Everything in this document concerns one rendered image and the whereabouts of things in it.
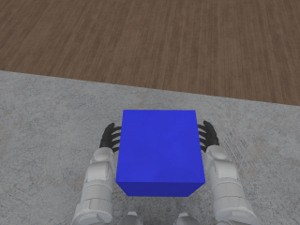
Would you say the robot left shin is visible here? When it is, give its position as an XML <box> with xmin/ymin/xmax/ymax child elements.
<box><xmin>127</xmin><ymin>211</ymin><xmax>138</xmax><ymax>216</ymax></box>

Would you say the right robot forearm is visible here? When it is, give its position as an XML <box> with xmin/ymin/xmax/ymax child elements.
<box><xmin>204</xmin><ymin>144</ymin><xmax>262</xmax><ymax>225</ymax></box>

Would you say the left robot thigh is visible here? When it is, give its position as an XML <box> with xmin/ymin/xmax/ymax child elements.
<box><xmin>117</xmin><ymin>215</ymin><xmax>143</xmax><ymax>225</ymax></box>

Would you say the left robot forearm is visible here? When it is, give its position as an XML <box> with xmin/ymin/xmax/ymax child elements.
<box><xmin>70</xmin><ymin>147</ymin><xmax>116</xmax><ymax>225</ymax></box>

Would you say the left robot hand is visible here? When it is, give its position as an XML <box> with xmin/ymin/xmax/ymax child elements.
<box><xmin>99</xmin><ymin>123</ymin><xmax>122</xmax><ymax>152</ymax></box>

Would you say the carton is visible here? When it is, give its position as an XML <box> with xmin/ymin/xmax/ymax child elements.
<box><xmin>115</xmin><ymin>110</ymin><xmax>206</xmax><ymax>197</ymax></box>

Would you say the right robot hand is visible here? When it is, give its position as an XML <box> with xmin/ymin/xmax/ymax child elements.
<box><xmin>197</xmin><ymin>120</ymin><xmax>219</xmax><ymax>153</ymax></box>

